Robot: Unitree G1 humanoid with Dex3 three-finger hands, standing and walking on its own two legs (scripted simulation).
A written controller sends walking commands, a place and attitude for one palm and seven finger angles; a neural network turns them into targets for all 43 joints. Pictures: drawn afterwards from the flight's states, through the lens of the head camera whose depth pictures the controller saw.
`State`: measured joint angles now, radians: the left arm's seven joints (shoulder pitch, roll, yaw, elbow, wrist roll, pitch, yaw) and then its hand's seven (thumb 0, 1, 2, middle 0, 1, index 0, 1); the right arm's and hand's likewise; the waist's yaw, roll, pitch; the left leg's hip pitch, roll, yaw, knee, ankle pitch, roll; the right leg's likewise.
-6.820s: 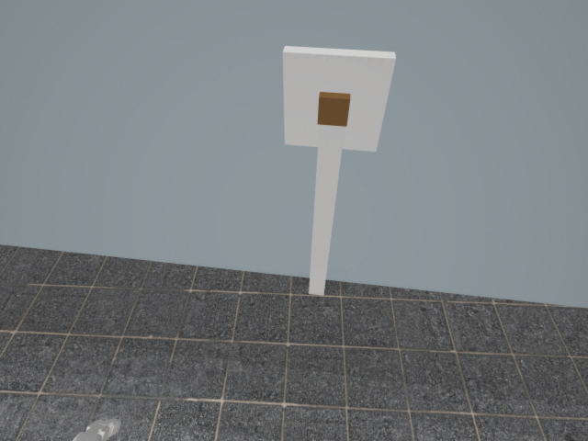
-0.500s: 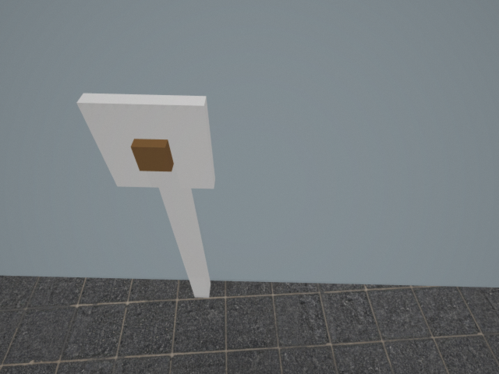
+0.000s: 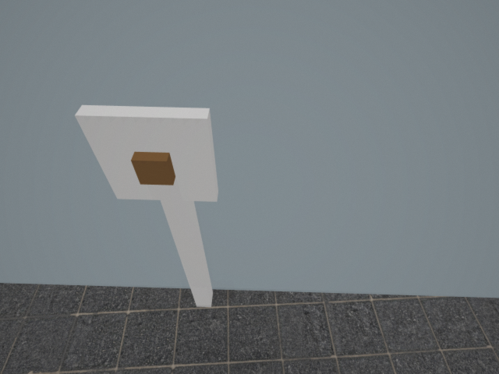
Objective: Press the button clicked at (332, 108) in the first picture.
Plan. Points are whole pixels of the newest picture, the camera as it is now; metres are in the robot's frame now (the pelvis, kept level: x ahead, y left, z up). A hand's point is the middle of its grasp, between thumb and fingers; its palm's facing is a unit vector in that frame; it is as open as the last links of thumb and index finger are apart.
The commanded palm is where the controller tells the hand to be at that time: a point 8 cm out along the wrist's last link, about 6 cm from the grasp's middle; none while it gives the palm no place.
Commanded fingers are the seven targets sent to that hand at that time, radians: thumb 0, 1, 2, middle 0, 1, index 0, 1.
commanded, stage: look again from close up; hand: left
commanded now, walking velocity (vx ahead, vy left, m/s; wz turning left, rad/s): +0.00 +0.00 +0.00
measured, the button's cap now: (154, 167) +0.45 +0.21 +0.07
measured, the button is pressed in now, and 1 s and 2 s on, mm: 0 0 0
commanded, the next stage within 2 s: raise the hand and make a fist in 0.02 s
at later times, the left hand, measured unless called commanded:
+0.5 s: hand (166, 366) +0.14 +0.14 -0.02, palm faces -0.01 -1.00 +0.06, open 5.7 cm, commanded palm +0.10 +0.22 -0.04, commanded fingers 0.00 0.90 0.90 -0.75 -0.90 -0.75 -0.90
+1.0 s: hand (116, 355) +0.15 +0.20 +0.00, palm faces +0.12 -0.99 -0.04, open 3.1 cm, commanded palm +0.11 +0.25 +0.01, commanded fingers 0.00 0.90 0.90 -1.30 -1.50 -1.30 -1.50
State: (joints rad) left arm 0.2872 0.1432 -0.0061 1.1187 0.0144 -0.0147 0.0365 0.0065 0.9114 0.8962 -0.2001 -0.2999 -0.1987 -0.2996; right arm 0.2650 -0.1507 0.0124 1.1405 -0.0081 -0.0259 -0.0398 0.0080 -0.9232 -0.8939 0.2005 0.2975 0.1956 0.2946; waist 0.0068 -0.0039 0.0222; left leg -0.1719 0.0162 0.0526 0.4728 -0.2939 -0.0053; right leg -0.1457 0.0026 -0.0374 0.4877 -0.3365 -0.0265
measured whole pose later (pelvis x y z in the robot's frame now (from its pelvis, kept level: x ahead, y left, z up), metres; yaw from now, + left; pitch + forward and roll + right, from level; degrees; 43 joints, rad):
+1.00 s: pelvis -0.06 +0.01 -0.05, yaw +1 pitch +9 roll -1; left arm 0.45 0.20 0.16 -0.10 -0.26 -0.26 -0.13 0.02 0.90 0.90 -1.17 -1.35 -1.16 -1.35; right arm 0.34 -0.20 0.01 0.56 0.03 -0.17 -0.07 0.01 -0.90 -0.89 0.21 0.30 0.20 0.30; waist -0.02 0.03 -0.10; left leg -0.70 0.04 0.02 0.97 -0.42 0.01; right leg -0.64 0.00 -0.07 0.95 -0.45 -0.02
